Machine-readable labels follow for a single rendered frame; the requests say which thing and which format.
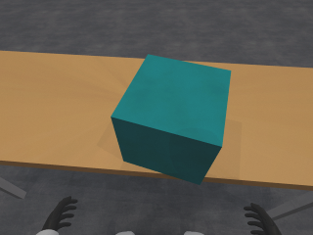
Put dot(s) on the table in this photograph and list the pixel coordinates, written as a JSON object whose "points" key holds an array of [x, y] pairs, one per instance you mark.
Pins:
{"points": [[55, 113]]}

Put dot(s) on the robot left hand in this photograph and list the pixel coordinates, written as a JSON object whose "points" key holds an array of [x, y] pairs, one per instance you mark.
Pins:
{"points": [[53, 220]]}

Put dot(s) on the carton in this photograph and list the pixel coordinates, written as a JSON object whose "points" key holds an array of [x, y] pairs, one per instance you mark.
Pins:
{"points": [[171, 118]]}

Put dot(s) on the robot right hand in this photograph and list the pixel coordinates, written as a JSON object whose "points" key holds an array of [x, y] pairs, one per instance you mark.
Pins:
{"points": [[266, 222]]}

